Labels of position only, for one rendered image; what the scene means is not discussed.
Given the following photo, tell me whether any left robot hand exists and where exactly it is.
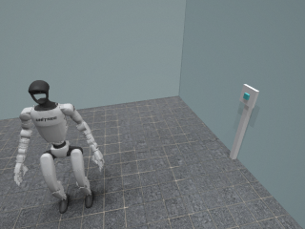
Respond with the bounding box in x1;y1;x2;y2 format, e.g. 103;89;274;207
91;150;105;172

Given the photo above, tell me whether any panel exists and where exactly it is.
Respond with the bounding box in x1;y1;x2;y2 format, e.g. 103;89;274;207
230;84;259;159

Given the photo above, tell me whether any robot right forearm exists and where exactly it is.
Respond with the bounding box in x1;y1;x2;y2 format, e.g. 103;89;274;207
15;131;30;163

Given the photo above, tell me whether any right robot hand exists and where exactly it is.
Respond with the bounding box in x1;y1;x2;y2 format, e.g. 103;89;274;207
13;162;28;186

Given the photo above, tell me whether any robot left forearm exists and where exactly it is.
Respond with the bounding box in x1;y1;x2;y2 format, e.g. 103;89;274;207
82;121;99;152

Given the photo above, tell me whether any right robot upper arm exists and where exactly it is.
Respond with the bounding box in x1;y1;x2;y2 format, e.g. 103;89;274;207
19;107;33;138

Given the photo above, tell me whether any left robot upper arm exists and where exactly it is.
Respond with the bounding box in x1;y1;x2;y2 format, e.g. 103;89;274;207
60;103;86;132

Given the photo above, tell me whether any robot right foot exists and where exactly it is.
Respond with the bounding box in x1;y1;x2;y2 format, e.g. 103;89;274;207
59;193;70;214

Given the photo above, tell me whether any robot left thigh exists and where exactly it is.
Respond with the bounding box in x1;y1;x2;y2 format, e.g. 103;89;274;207
69;146;86;188

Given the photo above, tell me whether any button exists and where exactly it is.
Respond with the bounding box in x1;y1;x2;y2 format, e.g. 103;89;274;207
243;93;250;100

